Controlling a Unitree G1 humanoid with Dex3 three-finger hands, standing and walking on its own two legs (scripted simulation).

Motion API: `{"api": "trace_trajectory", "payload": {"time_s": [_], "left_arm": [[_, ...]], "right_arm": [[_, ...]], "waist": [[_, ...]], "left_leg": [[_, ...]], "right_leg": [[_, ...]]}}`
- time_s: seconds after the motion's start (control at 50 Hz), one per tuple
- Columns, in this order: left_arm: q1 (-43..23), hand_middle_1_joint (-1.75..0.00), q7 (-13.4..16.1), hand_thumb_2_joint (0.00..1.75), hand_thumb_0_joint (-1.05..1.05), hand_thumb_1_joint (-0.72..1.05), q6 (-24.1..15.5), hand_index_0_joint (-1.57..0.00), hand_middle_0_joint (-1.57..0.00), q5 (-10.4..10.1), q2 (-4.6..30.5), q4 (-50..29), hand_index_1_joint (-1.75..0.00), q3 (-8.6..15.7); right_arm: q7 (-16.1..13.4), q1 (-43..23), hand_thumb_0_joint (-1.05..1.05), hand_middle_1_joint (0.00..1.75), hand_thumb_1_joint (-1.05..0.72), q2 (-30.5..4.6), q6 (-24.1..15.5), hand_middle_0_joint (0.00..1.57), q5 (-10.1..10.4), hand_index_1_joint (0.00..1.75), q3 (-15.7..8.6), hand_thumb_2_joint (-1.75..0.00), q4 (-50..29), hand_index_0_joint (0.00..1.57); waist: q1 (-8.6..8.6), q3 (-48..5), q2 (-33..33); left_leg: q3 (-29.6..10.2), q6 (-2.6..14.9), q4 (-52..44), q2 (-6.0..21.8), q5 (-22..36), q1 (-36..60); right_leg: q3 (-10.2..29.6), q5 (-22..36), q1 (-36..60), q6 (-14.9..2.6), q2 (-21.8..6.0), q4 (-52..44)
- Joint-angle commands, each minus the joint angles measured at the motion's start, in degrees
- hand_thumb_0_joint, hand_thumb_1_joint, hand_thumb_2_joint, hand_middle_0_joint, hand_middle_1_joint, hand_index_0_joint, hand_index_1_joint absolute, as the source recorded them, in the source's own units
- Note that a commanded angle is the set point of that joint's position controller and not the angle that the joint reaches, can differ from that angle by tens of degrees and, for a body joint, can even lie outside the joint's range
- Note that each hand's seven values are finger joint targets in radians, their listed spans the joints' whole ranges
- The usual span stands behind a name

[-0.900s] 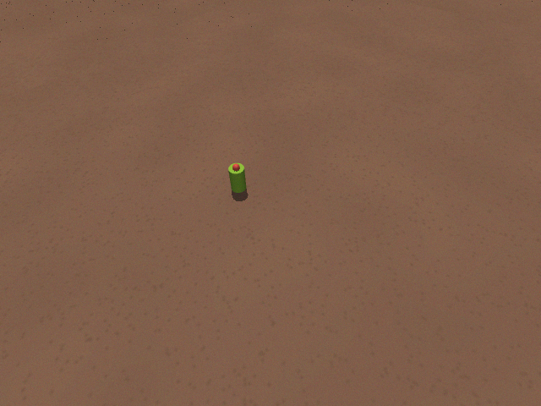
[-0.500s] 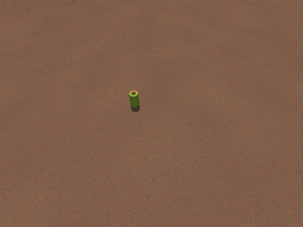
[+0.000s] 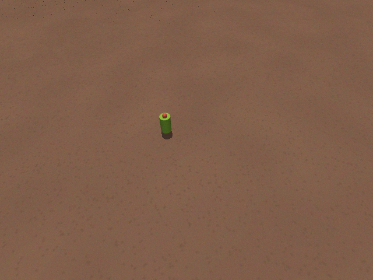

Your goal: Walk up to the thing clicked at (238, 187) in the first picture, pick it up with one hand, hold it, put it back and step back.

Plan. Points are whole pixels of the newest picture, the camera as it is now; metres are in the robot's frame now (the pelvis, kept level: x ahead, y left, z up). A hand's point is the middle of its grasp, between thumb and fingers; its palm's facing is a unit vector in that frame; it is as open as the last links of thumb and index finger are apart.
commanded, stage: stand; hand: left
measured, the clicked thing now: (165, 122) +1.26 +0.18 -0.70
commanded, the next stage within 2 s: walk up in 0.22 s
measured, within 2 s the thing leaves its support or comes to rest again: neither
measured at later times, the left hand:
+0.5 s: hand out of the picture +0.11 +0.37 -0.14, palm faces -0.20 -0.86 -0.48, open 7.4 cm
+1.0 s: hand (83, 158) +0.52 +0.37 -0.15, palm faces -0.50 -0.69 -0.52, open 7.4 cm
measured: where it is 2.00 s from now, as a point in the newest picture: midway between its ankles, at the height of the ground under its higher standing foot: (128, 194)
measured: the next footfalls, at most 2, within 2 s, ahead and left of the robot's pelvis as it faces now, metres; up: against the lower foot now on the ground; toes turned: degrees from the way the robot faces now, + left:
left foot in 0.56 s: +0.18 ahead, +0.24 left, +0.00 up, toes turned -19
right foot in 0.96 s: +0.30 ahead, +0.04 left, +0.00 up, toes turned -38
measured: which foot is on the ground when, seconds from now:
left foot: down 0.00-0.26, up 0.28-0.54, down 0.56-0.98, up 1.00-1.00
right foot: down 0.00-0.58, up 0.60-0.94, down 0.96-1.00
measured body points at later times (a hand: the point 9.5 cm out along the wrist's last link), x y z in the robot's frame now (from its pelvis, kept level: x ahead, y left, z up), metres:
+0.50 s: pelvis +0.04 +0.08 -0.01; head +0.07 +0.04 +0.43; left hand +0.12 +0.41 -0.11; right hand +0.09 -0.28 -0.13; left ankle +0.09 +0.22 -0.72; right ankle -0.01 -0.12 -0.75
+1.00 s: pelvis +0.25 +0.19 -0.04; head +0.27 +0.14 +0.41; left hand +0.55 +0.40 -0.11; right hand +0.09 -0.09 -0.17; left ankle +0.16 +0.27 -0.72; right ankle +0.26 +0.06 -0.75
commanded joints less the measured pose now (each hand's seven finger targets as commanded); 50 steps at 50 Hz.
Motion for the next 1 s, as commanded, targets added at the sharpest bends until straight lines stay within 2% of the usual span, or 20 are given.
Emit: {"api": "trace_trajectory", "payload": {"time_s": [0.0, 0.18, 0.2, 0.24, 0.28, 0.36, 0.42, 0.48, 0.5, 0.54, 0.56, 0.58, 0.6, 0.7, 0.84, 0.88, 0.92, 0.94, 0.96, 0.98], "left_arm": [[-1.80, -0.30, 0.80, 0.90, 0.00, 0.90, -1.32, -0.20, -0.20, 0.01, 12.20, -3.18, -0.30, 2.73], [-1.87, -0.30, 0.87, 0.90, 0.00, 0.90, -1.22, -0.20, -0.20, 0.17, 12.19, -3.32, -0.30, 2.73], [9.87, -0.30, 0.69, 0.90, 0.00, 0.90, -1.59, -0.20, -0.20, -0.23, 22.43, -4.99, -0.30, 6.38], [9.51, -0.30, 1.05, 0.90, 0.00, 0.90, -1.89, -0.20, -0.20, 0.52, 22.25, -5.47, -0.30, 7.12], [3.21, -0.30, 2.08, 0.90, 0.00, 0.90, -3.19, -0.20, -0.20, 0.91, 22.46, -8.68, -0.30, 7.94], [7.78, -0.30, 2.57, 0.90, 0.00, 0.90, -4.65, -0.20, -0.20, 0.24, 22.04, -11.40, -0.30, 8.52], [11.27, -0.30, 2.73, 0.90, 0.00, 0.90, -4.60, -0.20, -0.20, 0.37, 21.45, -12.01, -0.30, 8.62], [11.15, -0.30, 2.78, 0.90, 0.00, 0.90, -4.45, -0.20, -0.20, 0.41, 23.32, -13.39, -0.30, 8.94], [9.13, -0.30, 2.83, 0.90, 0.00, 0.90, -4.36, -0.20, -0.20, 0.47, 23.41, -14.55, -0.30, 8.71], [0.14, -0.30, 3.26, 0.90, 0.00, 0.90, -3.95, -0.20, -0.20, 1.01, 20.43, -17.85, -0.30, 7.33], [1.03, -0.30, 3.91, 0.90, 0.00, 0.90, -3.80, -0.20, -0.20, 1.02, 13.75, -18.50, -0.30, 5.85], [3.61, -0.30, 4.63, 0.90, 0.00, 0.90, -3.56, -0.20, -0.20, 0.21, 14.31, -18.82, -0.30, 5.41], [5.79, -0.30, 4.66, 0.90, 0.00, 0.90, -3.45, -0.20, -0.20, -0.01, 17.96, -17.25, -0.30, 5.64], [14.36, -0.30, 1.75, 0.90, 0.00, 0.90, -2.33, -0.20, -0.20, -1.74, 21.58, -10.11, -0.30, 7.30], [4.40, -0.30, 1.59, 0.90, 0.00, 0.90, -2.28, -0.20, -0.20, -1.66, 16.90, -16.33, -0.30, 6.04], [11.00, -0.30, 2.25, 0.90, 0.00, 0.90, -2.39, -0.20, -0.20, -1.76, 17.50, -15.30, -0.30, 6.72], [28.47, -0.30, 3.56, 0.90, 0.00, 0.90, -1.94, -0.20, -0.20, -1.84, 19.55, -11.27, -0.30, 8.87], [35.58, -0.30, 4.78, 0.90, 0.00, 0.90, -1.95, -0.20, -0.20, -1.62, 21.54, -9.72, -0.30, 10.22], [32.68, -0.30, 6.03, 0.90, 0.00, 0.90, -2.08, -0.20, -0.20, -0.68, 24.63, -12.60, -0.30, 11.56], [24.33, -0.30, 7.42, 0.90, 0.00, 0.90, -2.25, -0.20, -0.20, -0.83, 27.01, -16.65, -0.30, 11.37]], "right_arm": [[-0.71, -1.63, 0.00, 0.30, -0.90, -11.91, -1.23, 0.20, -0.04, 0.30, -2.39, -0.90, -3.37, 0.20], [-0.79, -1.82, 0.00, 0.30, -0.90, -12.11, -1.27, 0.20, -0.01, 0.30, -2.42, -0.90, -3.48, 0.20], [2.50, -4.56, 0.00, 0.30, -0.90, -21.33, -1.28, 0.20, -3.07, 0.30, -8.31, -0.90, -11.56, 0.20], [4.73, -4.21, 0.00, 0.30, -0.90, -16.87, -0.12, 0.20, -3.89, 0.30, -7.61, -0.90, -13.75, 0.20], [6.30, -3.53, 0.00, 0.30, -0.90, -13.88, 0.42, 0.20, -3.75, 0.30, -7.26, -0.90, -16.35, 0.20], [7.03, -1.24, 0.00, 0.30, -0.90, -15.06, 0.52, 0.20, -3.14, 0.30, -8.12, -0.90, -18.81, 0.20], [7.75, -3.72, 0.00, 0.30, -0.90, -14.94, 0.86, 0.20, -3.66, 0.30, -8.34, -0.90, -21.36, 0.20], [8.10, -2.94, 0.00, 0.30, -0.90, -15.66, 1.13, 0.20, -3.99, 0.30, -8.98, -0.90, -22.69, 0.20], [8.07, -0.01, 0.00, 0.30, -0.90, -16.02, 1.10, 0.20, -3.86, 0.30, -9.40, -0.90, -22.37, 0.20], [7.08, 17.69, 0.00, 0.30, -0.90, -19.56, 0.95, 0.20, -3.61, 0.30, -11.58, -0.90, -17.68, 0.20], [6.19, 23.61, 0.00, 0.30, -0.90, -24.20, 0.62, 0.20, -3.97, 0.30, -12.87, -0.90, -16.55, 0.20], [5.62, 15.73, 0.00, 0.30, -0.90, -27.24, 0.05, 0.20, -3.30, 0.30, -13.06, -0.90, -19.83, 0.20], [5.40, 7.73, 0.00, 0.30, -0.90, -28.31, 0.03, 0.20, -2.09, 0.30, -12.80, -0.90, -21.74, 0.20], [5.07, 3.77, 0.00, 0.30, -0.90, -16.30, -0.36, 0.20, -2.58, 0.30, -10.00, -0.90, -24.51, 0.20], [4.95, 9.42, 0.00, 0.30, -0.90, -14.98, 0.48, 0.20, -3.04, 0.30, -9.56, -0.90, -26.53, 0.20], [4.78, 6.48, 0.00, 0.30, -0.90, -14.88, 0.78, 0.20, -3.36, 0.30, -9.84, -0.90, -29.00, 0.20], [4.08, 2.42, 0.00, 0.30, -0.90, -14.69, 0.72, 0.20, -3.15, 0.30, -10.08, -0.90, -31.97, 0.20], [3.69, 3.14, 0.00, 0.30, -0.90, -12.74, 0.68, 0.20, -3.11, 0.30, -9.30, -0.90, -32.46, 0.20], [3.61, 7.94, 0.00, 0.30, -0.90, -11.53, 1.19, 0.20, -3.00, 0.30, -8.32, -0.90, -33.32, 0.20], [3.32, 10.35, 0.00, 0.30, -0.90, -18.21, 2.38, 0.20, -2.62, 0.30, -9.78, -0.90, -33.31, 0.20]], "waist": [[-0.22, -5.27, -0.38], [-0.20, -5.08, -0.37], [-0.09, -2.86, 5.20], [-0.58, 2.22, 0.40], [-2.30, 3.65, -4.66], [-2.19, -5.04, -8.24], [0.13, -5.54, -9.45], [-0.58, -3.13, -9.75], [-2.66, -3.44, -9.86], [-14.69, -5.81, 0.67], [-16.51, -6.58, 19.66], [-11.71, -2.94, 20.69], [-7.44, -0.70, 15.16], [-3.14, -1.05, 7.09], [-6.58, 3.79, 6.42], [-2.23, 0.24, 3.88], [6.73, -7.27, -0.15], [10.84, -8.83, -11.44], [7.57, -12.82, -16.58], [4.24, -14.27, -8.10]], "left_leg": [[-4.87, 1.81, -2.51, 7.02, 10.40, 0.54], [-5.02, 1.73, -2.85, 7.09, 10.86, 0.83], [0.87, 3.92, 11.23, 3.17, -19.70, 0.80], [-2.81, 4.52, 26.00, -0.57, -22.40, -9.47], [-10.34, 2.76, 33.98, 0.86, -14.87, -26.05], [-10.94, -0.03, 32.37, 1.88, -14.06, -30.52], [-8.79, -0.37, 25.38, 1.21, -16.37, -27.03], [-6.49, 0.59, 20.63, 0.81, -14.29, -20.56], [-5.34, 1.20, 18.01, 0.38, -13.09, -14.90], [-2.69, 2.04, 6.78, -0.07, -6.39, 14.90], [-19.70, 1.94, -2.85, 10.86, -16.15, 18.22], [-37.22, 5.46, -11.23, 21.31, -30.23, 10.13], [-42.64, 10.56, -14.83, 23.48, -38.59, 2.28], [-11.37, 5.05, -6.80, 10.58, -16.44, 0.22], [-0.67, 2.73, -2.72, 9.82, 11.53, 2.47], [4.18, 0.36, 9.39, 7.92, 30.12, -3.86], [9.42, -4.24, 29.85, 3.75, 39.89, -15.62], [6.21, -4.66, 47.84, -0.29, 5.33, -30.64], [-1.00, -6.38, 61.53, -3.21, -24.90, -44.11], [-14.07, -6.64, 70.14, 0.08, -25.10, -46.18]], "right_leg": [[5.20, 10.02, 0.98, -1.95, -7.33, -2.38], [4.78, 9.77, 0.73, -1.74, -7.16, -2.68], [16.05, -14.51, -8.52, -6.58, -8.78, 0.51], [31.09, -34.93, -15.88, -9.57, -14.56, -7.45], [41.44, -34.89, -7.45, -13.25, -18.56, -9.86], [32.69, -21.90, 5.82, -12.62, -13.56, -6.64], [28.70, -15.30, 4.93, -11.83, -11.33, -3.60], [26.35, -12.02, -3.40, -10.74, -9.60, -0.80], [24.56, -9.92, -8.26, -9.81, -8.55, 1.39], [14.51, -16.29, -33.51, -5.07, -1.11, 19.29], [6.99, -29.28, -42.75, -4.04, 7.85, 37.99], [4.98, -27.65, -47.09, -2.77, 6.66, 48.26], [5.12, -20.47, -43.04, -4.02, -0.21, 51.82], [-0.39, -7.00, -29.97, -1.11, -4.84, 42.90], [-6.14, -2.60, -26.17, -1.54, -3.12, 23.19], [-9.06, -1.51, -11.32, -2.62, -0.88, 17.88], [-10.97, 1.78, 11.87, -4.33, 0.59, 11.88], [1.04, 4.56, 23.65, -7.73, -6.52, 9.51], [28.48, -5.69, 29.01, -16.74, -23.71, 9.40], [49.77, -21.23, 21.60, -22.71, -33.02, 0.41]]}}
